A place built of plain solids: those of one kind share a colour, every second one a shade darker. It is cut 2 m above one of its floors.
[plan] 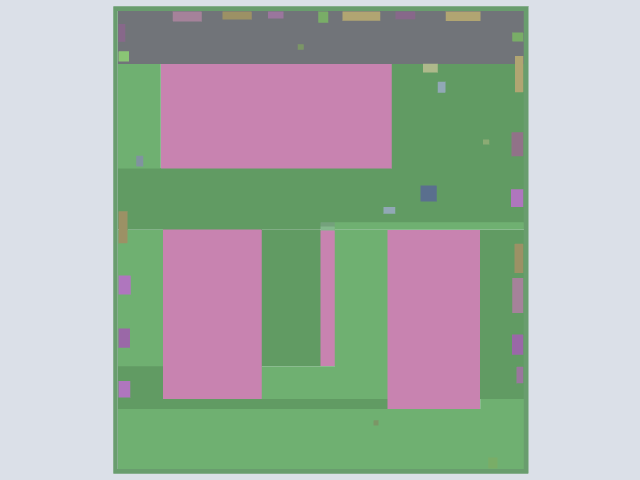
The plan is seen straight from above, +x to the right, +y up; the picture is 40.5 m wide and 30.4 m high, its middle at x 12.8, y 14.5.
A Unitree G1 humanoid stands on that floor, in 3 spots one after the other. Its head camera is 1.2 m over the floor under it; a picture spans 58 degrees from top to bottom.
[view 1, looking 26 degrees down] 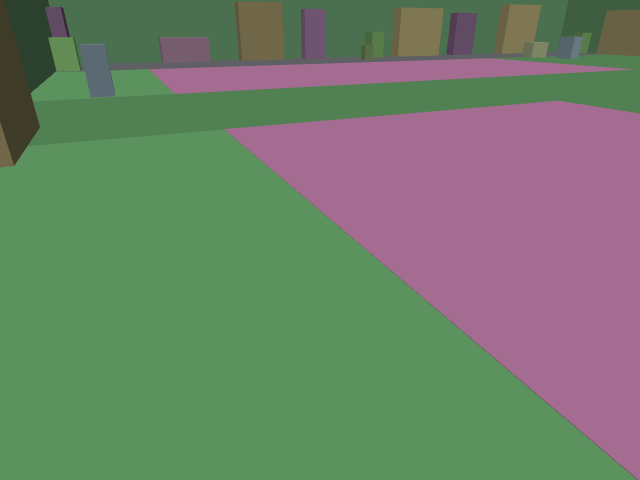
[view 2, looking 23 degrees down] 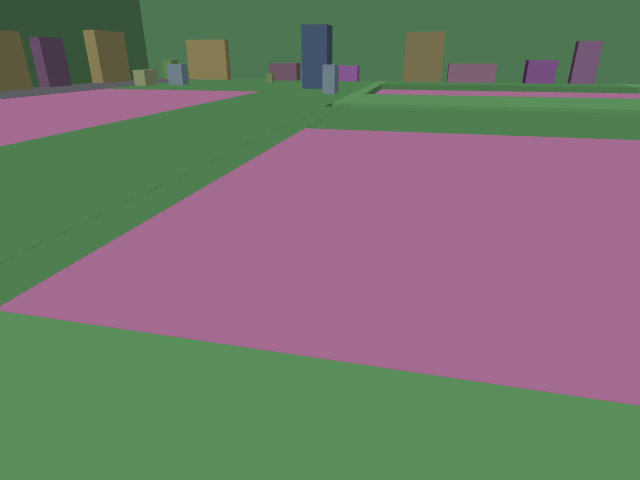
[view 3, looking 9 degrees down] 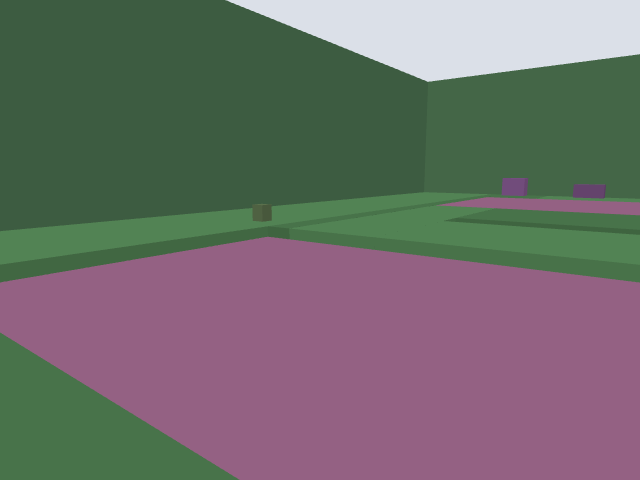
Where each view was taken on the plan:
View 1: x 1.66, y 9.33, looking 66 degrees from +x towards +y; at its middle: floor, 2.74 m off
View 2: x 1.38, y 13.11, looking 13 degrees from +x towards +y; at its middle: bay_floor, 3.07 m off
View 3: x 23.98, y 10.46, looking -143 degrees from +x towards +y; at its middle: floor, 8.76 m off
